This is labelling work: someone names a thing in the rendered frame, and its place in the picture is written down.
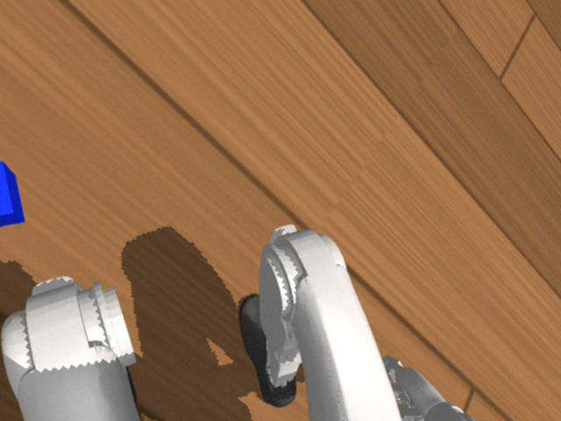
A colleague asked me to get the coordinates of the carton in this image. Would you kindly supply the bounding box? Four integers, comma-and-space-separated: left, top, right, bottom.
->
0, 161, 25, 226

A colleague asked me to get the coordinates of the right robot arm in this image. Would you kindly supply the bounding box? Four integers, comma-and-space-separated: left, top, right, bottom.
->
424, 403, 476, 421

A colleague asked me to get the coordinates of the right robot foot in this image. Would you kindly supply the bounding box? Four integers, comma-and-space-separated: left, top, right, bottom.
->
238, 295, 296, 407

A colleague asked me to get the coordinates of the right robot hand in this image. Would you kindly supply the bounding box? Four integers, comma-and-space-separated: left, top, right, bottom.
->
381, 355, 446, 421

